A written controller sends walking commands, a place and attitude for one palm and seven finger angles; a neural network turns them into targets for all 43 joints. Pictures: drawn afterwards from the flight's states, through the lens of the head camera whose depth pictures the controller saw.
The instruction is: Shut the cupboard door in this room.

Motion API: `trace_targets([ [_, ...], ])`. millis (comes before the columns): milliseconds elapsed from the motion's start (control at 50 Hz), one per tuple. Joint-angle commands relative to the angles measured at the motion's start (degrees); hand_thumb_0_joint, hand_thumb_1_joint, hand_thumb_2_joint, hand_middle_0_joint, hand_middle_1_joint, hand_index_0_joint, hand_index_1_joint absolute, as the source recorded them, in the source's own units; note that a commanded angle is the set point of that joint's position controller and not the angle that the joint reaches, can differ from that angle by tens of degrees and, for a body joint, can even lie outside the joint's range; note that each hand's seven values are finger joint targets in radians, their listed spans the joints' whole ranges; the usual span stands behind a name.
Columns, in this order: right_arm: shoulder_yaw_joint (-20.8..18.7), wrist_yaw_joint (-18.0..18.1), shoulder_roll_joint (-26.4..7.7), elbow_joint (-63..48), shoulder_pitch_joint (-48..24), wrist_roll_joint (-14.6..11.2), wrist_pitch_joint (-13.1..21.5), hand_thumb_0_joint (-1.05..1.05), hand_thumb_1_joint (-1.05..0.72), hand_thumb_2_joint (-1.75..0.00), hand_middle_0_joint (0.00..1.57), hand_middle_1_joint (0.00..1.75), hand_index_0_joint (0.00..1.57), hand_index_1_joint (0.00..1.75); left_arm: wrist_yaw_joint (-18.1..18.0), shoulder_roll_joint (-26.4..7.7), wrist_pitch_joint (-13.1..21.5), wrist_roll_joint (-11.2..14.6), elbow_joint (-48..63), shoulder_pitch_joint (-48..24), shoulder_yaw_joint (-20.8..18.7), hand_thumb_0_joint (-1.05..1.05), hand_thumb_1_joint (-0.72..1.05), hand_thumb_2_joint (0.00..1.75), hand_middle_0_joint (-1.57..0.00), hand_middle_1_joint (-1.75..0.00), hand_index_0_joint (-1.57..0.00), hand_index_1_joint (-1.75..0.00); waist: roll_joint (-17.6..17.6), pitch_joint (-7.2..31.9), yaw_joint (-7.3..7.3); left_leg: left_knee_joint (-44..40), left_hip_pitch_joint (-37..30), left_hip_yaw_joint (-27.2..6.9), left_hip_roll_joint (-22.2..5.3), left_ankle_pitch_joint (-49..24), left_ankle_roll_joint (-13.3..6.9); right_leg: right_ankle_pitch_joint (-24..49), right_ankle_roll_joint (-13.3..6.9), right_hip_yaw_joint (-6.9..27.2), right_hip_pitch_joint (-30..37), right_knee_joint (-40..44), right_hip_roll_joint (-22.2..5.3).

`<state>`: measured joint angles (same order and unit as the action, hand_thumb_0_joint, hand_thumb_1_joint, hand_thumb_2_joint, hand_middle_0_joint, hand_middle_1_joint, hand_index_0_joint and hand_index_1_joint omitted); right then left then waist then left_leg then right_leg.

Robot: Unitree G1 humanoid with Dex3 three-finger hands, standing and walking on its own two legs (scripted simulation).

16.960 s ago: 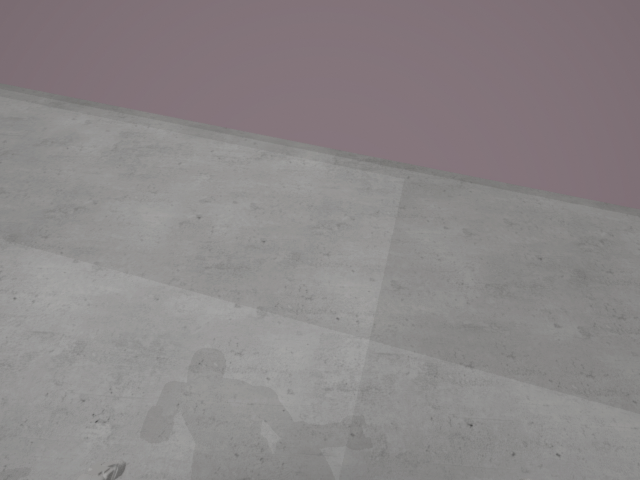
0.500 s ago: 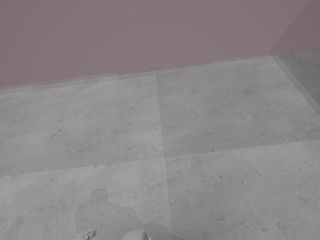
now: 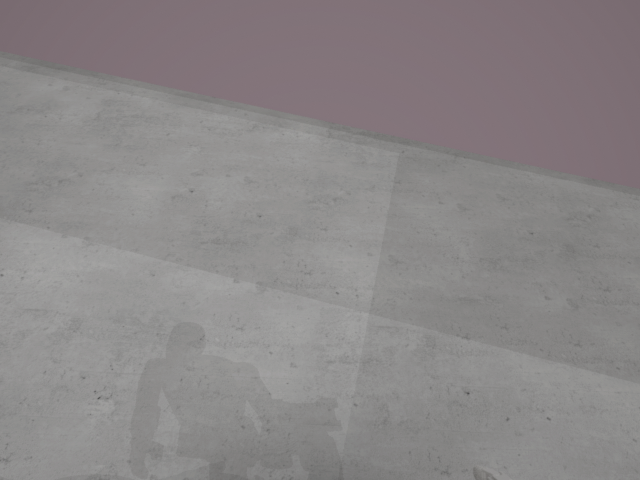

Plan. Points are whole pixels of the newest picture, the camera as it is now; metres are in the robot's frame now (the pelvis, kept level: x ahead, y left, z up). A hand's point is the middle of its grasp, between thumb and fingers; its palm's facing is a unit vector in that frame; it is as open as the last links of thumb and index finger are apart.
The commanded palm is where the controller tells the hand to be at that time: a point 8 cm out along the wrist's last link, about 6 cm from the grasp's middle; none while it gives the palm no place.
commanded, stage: turn or walk to find it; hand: left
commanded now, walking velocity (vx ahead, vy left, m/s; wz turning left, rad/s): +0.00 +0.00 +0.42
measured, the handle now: out of the picture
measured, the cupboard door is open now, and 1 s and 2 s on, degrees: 87 87 87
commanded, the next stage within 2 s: stand and wait in 0.64 s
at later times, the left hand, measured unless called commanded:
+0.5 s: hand out of the picture +0.06 +0.15 -0.13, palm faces +0.20 -0.94 -0.29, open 7.4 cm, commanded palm none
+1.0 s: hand out of the picture -0.13 +0.14 -0.18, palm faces +0.32 -0.93 -0.20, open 7.4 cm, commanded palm none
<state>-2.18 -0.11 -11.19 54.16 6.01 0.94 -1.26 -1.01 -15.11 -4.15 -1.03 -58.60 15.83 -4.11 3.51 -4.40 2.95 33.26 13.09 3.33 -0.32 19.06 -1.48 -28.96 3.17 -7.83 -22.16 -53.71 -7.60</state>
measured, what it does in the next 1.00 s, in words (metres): steps on the spot: right foot, then left foot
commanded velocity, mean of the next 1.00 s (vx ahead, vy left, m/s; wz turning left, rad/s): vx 0.00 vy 0.00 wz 0.08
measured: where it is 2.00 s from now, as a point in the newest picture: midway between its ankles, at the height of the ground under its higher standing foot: outside the picture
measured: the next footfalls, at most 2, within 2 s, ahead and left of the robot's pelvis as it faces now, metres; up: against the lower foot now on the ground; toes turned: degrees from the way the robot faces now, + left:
right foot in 0.38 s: +0.04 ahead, -0.14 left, +0.00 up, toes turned +5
left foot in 0.86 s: -0.07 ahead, +0.10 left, +0.00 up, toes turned +19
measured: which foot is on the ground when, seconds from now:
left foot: down 0.00-0.40, up 0.42-0.84, down 0.86-1.00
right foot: up 0.00-0.36, down 0.38-0.88, up 0.90-1.00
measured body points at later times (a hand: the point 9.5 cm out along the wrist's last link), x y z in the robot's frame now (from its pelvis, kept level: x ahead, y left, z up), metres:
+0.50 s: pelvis -0.02 -0.05 +0.01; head +0.01 -0.09 +0.45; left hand +0.05 +0.20 -0.11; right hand +0.04 -0.30 -0.17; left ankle -0.05 +0.09 -0.67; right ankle +0.00 -0.15 -0.73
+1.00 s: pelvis -0.05 -0.03 +0.01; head -0.04 -0.01 +0.45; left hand -0.14 +0.19 -0.16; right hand +0.10 -0.22 -0.13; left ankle -0.11 +0.08 -0.73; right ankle -0.03 -0.15 -0.70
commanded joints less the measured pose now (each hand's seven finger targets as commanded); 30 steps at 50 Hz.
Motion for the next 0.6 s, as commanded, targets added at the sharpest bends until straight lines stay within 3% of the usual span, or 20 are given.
trace_targets([
  [0, -2.3, 1.3, -11.5, -2.4, 2.0, 0.2, 0.5, 0.0, -0.9, -0.9, 0.2, 0.3, 0.2, 0.3, 0.4, -3.9, 1.8, 0.0, 5.6, -3.5, -0.5, 0.0, 0.9, 0.9, -0.2, -0.3, -0.2, -0.3, -14.2, 1.4, -2.97, -15.8, -3.8, -14.2, -14.1, -26.9, -6.8, 4.6, 1.1, 5.9, -9.0, -10.6, 0.6],
  [60, -2.5, 1.2, -11.4, -2.4, 3.7, -0.2, 1.0, 0.0, -0.9, -0.9, 0.2, 0.3, 0.2, 0.3, 0.4, -3.8, 2.1, 0.1, 5.2, -2.7, -0.4, 0.0, 0.9, 0.9, -0.2, -0.3, -0.2, -0.3, -11.0, 4.0, -2.86, -15.2, -6.9, -12.5, -12.4, -29.8, -6.4, 7.4, 1.9, 5.9, -8.7, -10.5, 1.4],
  [120, -2.8, 1.1, -11.2, -2.0, 6.0, -0.1, 1.0, 0.0, -0.9, -0.9, 0.2, 0.3, 0.2, 0.3, 0.2, -3.7, 2.2, 0.1, 6.2, -4.6, -0.3, 0.0, 0.9, 0.9, -0.2, -0.3, -0.2, -0.3, -11.5, 4.9, -3.75, -15.0, -8.4, -14.6, -12.9, -30.4, -7.2, 7.1, 2.4, 6.6, -8.8, -8.2, 1.6],
  [220, -3.5, 1.0, -11.3, -1.7, 8.1, 0.5, 0.6, 0.0, -0.9, -0.9, 0.2, 0.3, 0.2, 0.3, 0.0, -2.3, 2.4, 0.5, 8.8, -9.0, 0.2, 0.0, 0.9, 0.9, -0.2, -0.3, -0.2, -0.3, -12.4, 4.4, -5.31, -13.1, -7.0, -19.1, -13.5, -31.5, -8.6, 2.5, 2.0, 6.4, -5.4, 2.6, 3.2],
  [280, -3.8, 1.0, -11.6, -2.1, 6.9, 0.6, 0.3, 0.0, -0.9, -0.9, 0.2, 0.3, 0.2, 0.3, -0.2, -1.7, 2.9, 0.9, 8.7, -7.2, 0.3, 0.0, 0.9, 0.9, -0.2, -0.3, -0.2, -0.3, -13.6, 6.5, -4.29, -10.4, -5.2, -20.8, -12.2, -35.1, -8.1, 3.5, 1.3, 5.4, 1.4, 13.1, 5.1],
  [320, -4.1, 0.8, -11.3, -2.3, 6.2, 0.3, 0.2, 0.0, -0.9, -0.9, 0.2, 0.3, 0.2, 0.3, -0.2, -2.3, 3.6, 1.0, 7.9, -3.7, 0.1, 0.0, 0.9, 0.9, -0.2, -0.3, -0.2, -0.3, -12.8, 8.0, -2.53, -7.3, -1.1, -20.5, -10.2, -32.2, -6.0, 12.5, 0.9, 4.5, 9.6, 23.7, 5.9],
  [340, -4.0, 0.7, -10.3, -2.5, 5.7, 0.0, 0.2, 0.0, -0.9, -0.9, 0.2, 0.3, 0.2, 0.3, -0.3, -3.4, 4.2, 0.9, 7.1, -0.8, -0.1, 0.0, 0.9, 0.9, -0.2, -0.3, -0.2, -0.3, -9.8, 9.7, -0.9, -4.0, 2.7, -18.8, -7.6, -24.9, -3.4, 19.4, 0.7, 5.5, 16.6, 32.4, 4.1],
  [360, -3.5, 0.3, -6.8, -2.9, 6.7, -0.6, 0.3, 0.0, -0.9, -0.9, 0.2, 0.3, 0.2, 0.3, -0.8, -7.7, 4.8, 0.0, 6.8, 0.8, -0.9, 0.0, 0.9, 0.9, -0.2, -0.3, -0.2, -0.3, 2.0, 10.6, -0.48, 3.7, 13.1, -13.2, -2.1, -8.4, 0.5, 22.1, -2.0, 14.4, 25.9, 36.1, -6.5],
  [380, -3.1, 0.3, -4.7, -4.7, 5.4, -0.4, 0.2, 0.0, -0.9, -0.9, 0.2, 0.3, 0.2, 0.3, -1.0, -11.8, 4.8, -0.4, 7.2, 1.2, -1.7, 0.0, 0.9, 0.9, -0.2, -0.3, -0.2, -0.3, 14.4, 8.2, 0.46, 16.0, 21.1, -6.2, 4.3, 14.4, 3.5, 31.0, -8.8, 26.5, 24.6, 36.5, -19.2],
  [400, -3.8, 0.4, -7.4, -4.6, 4.4, 0.0, -0.5, 0.0, -0.9, -0.9, 0.2, 0.3, 0.2, 0.3, -1.1, -10.9, 4.5, 0.0, 8.1, 0.7, -1.3, 0.0, 0.9, 0.9, -0.2, -0.3, -0.2, -0.3, 8.5, 7.1, 0.5, 25.8, 18.5, -8.7, 2.1, 15.4, 3.0, 30.9, -12.5, 24.8, 16.1, 36.7, -20.7],
  [420, -4.1, 0.3, -7.6, -3.1, 6.2, 0.3, -1.5, 0.0, -0.9, -0.9, 0.2, 0.3, 0.2, 0.3, -1.5, -8.3, 4.7, 0.2, 8.5, -3.1, -1.5, 0.0, 0.9, 0.9, -0.2, -0.3, -0.2, -0.3, 10.5, 5.1, -1.57, 31.1, 18.4, -10.8, 0.7, 12.2, 3.0, 24.6, -11.8, 22.3, 11.8, 38.7, -18.1],
  [440, -4.3, 0.0, -7.3, -1.5, 7.1, 0.3, -1.9, 0.0, -0.9, -0.9, 0.2, 0.3, 0.2, 0.3, -1.3, -7.1, 4.5, 0.3, 9.4, -6.4, -1.1, 0.0, 0.9, 0.9, -0.2, -0.3, -0.2, -0.3, 6.0, 2.2, -2.87, 35.2, 18.3, -9.7, 0.3, 8.6, 3.2, 19.7, -10.8, 19.4, 9.5, 39.0, -15.1],
  [460, -4.2, -0.4, -6.8, -0.5, 8.7, 0.5, -2.0, 0.0, -0.9, -0.9, 0.2, 0.3, 0.2, 0.3, -1.1, -5.7, 4.6, 0.3, 10.2, -8.6, -0.4, 0.0, 0.9, 0.9, -0.2, -0.3, -0.2, -0.3, 4.5, 0.9, -4.26, 37.0, 18.6, -8.6, -0.4, 5.0, 3.7, 19.9, -9.4, 14.5, 9.0, 38.0, -12.0],
  [500, -3.9, -0.7, -5.9, 0.5, 10.2, 0.5, -2.1, 0.0, -0.9, -0.9, 0.2, 0.3, 0.2, 0.3, -0.8, -4.2, 5.0, 0.3, 10.0, -7.7, 0.0, 0.0, 0.9, 0.9, -0.2, -0.3, -0.2, -0.3, 5.3, 1.1, -4.4, 37.9, 19.0, -7.1, -0.4, 1.1, 4.6, 24.2, -7.8, 9.4, 10.4, 37.1, -9.3],
  [580, -3.7, -0.7, -6.2, 0.5, 8.7, 0.4, -2.2, 0.0, -0.9, -0.9, 0.2, 0.3, 0.2, 0.3, -1.1, -4.4, 5.2, 0.1, 8.8, -4.3, -0.3, 0.0, 0.9, 0.9, -0.2, -0.3, -0.2, -0.3, 6.5, 1.6, -3.05, 35.2, 18.9, -5.9, -1.8, 0.5, 6.0, 25.1, -8.9, 7.9, 13.1, 37.1, -10.6],
])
